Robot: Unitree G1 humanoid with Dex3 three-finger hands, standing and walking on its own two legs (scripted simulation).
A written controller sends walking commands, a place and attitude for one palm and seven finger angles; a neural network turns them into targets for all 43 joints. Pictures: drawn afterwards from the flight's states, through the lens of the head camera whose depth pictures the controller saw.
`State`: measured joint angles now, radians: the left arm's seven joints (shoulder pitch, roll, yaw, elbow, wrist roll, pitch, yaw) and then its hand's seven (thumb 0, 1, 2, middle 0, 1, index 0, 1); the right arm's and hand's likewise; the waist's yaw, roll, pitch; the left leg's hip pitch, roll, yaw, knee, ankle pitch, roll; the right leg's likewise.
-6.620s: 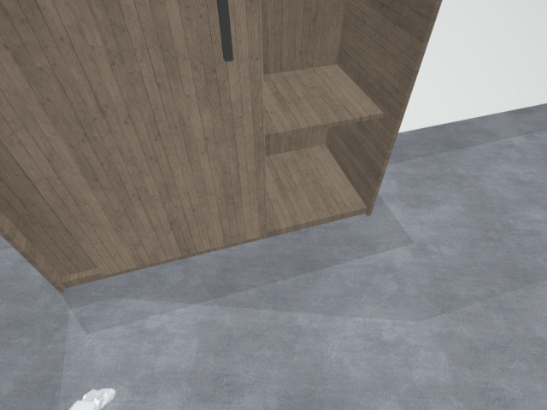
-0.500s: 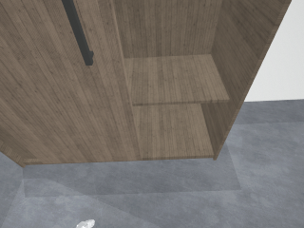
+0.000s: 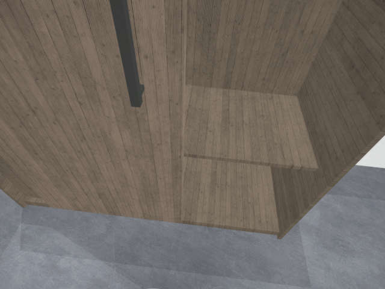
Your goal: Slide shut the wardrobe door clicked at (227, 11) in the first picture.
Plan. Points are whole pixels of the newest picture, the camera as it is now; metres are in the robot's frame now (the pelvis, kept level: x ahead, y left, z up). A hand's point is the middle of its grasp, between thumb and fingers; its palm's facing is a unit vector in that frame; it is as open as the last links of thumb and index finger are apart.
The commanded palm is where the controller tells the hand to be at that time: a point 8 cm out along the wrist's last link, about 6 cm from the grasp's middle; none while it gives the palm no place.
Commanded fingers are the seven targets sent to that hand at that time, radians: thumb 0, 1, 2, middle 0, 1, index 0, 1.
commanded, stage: come to a stop and stand still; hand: left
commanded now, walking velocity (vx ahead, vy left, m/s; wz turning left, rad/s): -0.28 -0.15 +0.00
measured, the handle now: (128, 30) +0.49 +0.20 +0.27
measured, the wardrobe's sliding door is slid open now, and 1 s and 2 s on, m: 0.51 0.51 0.51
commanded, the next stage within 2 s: look again from close up in 1.32 s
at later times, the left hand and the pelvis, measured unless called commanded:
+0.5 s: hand out of the picture -0.03 +0.14 -0.15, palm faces +0.01 -0.97 -0.26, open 7.4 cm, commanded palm none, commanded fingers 0.00 0.90 0.90 -0.20 -0.30 -0.20 -0.30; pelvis -0.04 -0.05 +0.01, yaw -3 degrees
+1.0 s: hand out of the picture -0.02 +0.20 -0.18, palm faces +0.00 -0.98 -0.21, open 7.4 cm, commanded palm none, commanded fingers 0.00 0.90 0.90 -0.20 -0.30 -0.20 -0.30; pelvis -0.04 +0.02 +0.00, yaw -2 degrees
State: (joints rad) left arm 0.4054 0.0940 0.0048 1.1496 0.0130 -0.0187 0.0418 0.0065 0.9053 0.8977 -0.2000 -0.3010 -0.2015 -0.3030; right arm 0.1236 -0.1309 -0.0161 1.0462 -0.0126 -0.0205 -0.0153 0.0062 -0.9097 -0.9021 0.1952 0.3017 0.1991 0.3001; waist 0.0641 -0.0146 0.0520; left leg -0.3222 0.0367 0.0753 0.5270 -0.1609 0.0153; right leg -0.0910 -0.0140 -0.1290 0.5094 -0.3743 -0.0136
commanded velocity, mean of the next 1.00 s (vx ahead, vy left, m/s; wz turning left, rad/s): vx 0.02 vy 0.03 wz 0.00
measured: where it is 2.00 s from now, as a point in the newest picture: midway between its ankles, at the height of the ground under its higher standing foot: outside the picture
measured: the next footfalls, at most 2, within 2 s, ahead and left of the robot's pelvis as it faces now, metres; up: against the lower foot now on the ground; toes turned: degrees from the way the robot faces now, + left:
right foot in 0.36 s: -0.03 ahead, -0.15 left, +0.00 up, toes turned -4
left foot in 0.74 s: -0.03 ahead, +0.09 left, +0.00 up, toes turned +2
